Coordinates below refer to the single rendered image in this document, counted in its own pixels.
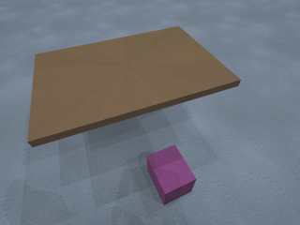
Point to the table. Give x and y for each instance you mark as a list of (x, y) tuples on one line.
[(94, 85)]

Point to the carton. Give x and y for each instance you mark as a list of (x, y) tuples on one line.
[(170, 174)]

